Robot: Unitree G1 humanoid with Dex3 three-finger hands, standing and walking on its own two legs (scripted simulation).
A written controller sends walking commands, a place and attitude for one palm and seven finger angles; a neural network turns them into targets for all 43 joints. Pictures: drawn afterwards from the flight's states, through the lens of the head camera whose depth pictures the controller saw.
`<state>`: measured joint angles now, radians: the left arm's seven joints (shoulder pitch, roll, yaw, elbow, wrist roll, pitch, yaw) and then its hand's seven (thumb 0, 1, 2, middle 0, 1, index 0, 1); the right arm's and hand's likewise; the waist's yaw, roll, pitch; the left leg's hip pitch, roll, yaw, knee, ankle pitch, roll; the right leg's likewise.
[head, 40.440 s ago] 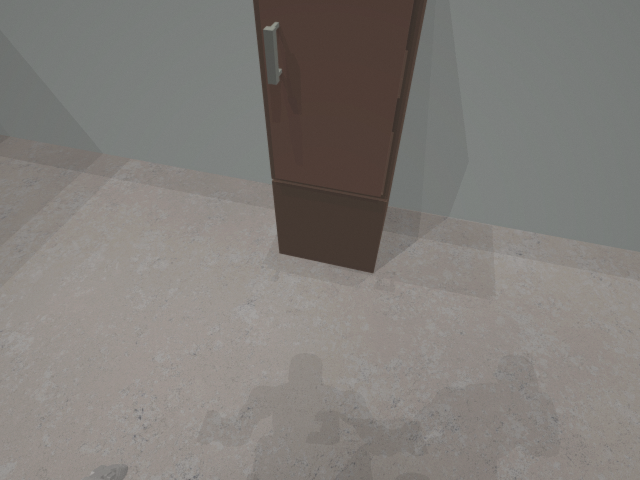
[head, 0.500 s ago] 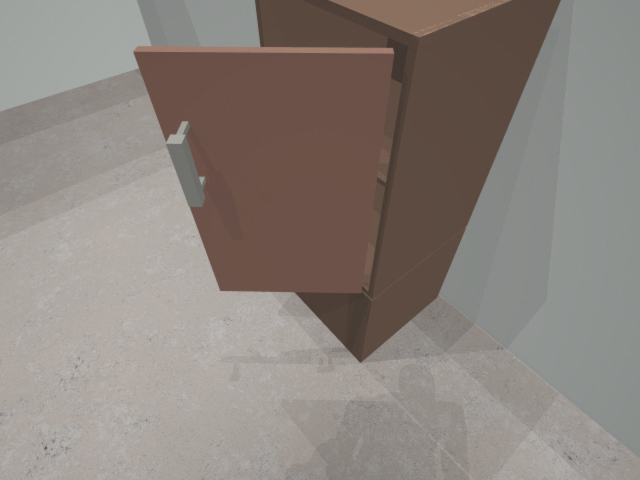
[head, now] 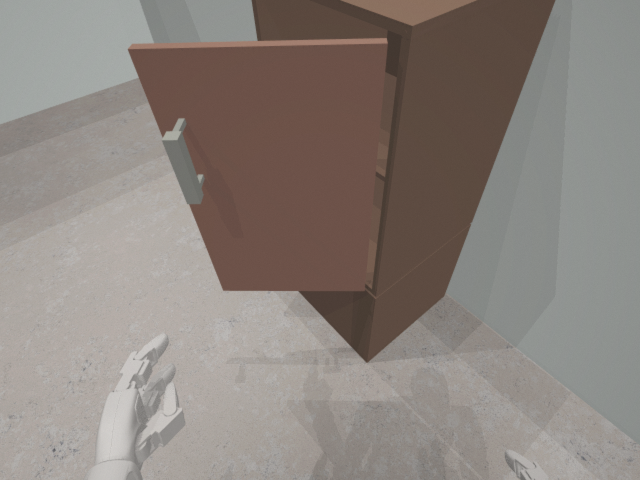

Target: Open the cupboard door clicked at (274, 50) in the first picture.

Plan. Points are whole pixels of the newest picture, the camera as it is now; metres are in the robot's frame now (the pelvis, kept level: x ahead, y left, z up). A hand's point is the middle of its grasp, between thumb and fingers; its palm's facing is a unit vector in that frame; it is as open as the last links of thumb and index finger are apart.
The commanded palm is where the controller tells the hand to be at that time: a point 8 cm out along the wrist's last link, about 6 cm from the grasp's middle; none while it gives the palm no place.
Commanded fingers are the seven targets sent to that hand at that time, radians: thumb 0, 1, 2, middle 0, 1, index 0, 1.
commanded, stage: raise the hand with hooked fingers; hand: left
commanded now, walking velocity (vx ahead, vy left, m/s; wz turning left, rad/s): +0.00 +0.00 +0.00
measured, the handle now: (187, 161) +0.57 +0.24 +0.09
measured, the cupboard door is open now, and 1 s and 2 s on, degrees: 49 49 49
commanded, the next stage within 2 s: move the hooked fingers beside the handle in 1.90 s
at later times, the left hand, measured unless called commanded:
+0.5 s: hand (153, 417) +0.20 +0.21 +0.01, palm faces -0.02 -1.00 -0.05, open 10.2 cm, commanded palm +0.17 +0.27 +0.02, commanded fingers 0.00 0.06 0.54 -0.26 -0.84 -0.26 -0.84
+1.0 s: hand (97, 358) +0.24 +0.27 +0.06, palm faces +0.04 -1.00 -0.05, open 13.1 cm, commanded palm +0.22 +0.32 +0.07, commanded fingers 0.00 -0.50 0.30 -0.30 -1.20 -0.30 -1.20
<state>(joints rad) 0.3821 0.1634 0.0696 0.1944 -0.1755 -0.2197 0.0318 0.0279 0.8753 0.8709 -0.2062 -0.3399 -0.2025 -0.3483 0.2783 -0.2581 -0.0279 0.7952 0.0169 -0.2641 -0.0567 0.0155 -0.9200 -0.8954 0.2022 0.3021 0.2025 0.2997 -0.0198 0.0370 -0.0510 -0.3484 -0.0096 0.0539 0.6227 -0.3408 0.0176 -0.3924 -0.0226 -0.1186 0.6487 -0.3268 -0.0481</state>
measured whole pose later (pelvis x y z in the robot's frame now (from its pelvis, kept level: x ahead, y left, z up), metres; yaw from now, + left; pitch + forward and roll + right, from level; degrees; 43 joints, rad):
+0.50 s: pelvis -0.03 +0.00 -0.05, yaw +1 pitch +10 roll -2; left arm 0.27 0.28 0.22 0.08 -0.31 -0.34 -0.36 0.01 0.28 0.64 -0.25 -0.69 -0.24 -0.70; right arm 0.23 -0.20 0.07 0.58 0.04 -0.23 -0.06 0.01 -0.90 -0.90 0.20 0.30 0.21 0.30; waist 0.02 0.03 -0.08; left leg -0.71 0.03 0.00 1.02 -0.47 0.01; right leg -0.71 -0.01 -0.17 0.95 -0.42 -0.07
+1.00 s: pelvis -0.01 +0.03 -0.01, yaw +0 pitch +5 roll -2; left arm 0.14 0.33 0.31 0.15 -0.32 -0.24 -0.35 0.00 -0.30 0.39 -0.29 -1.07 -0.29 -1.08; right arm 0.25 -0.28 0.04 0.58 0.04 -0.27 -0.08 0.01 -0.91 -0.90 0.20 0.30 0.20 0.30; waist 0.02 0.02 -0.05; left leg -0.48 0.00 0.05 0.80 -0.41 0.05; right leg -0.49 -0.02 -0.12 0.73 -0.34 -0.02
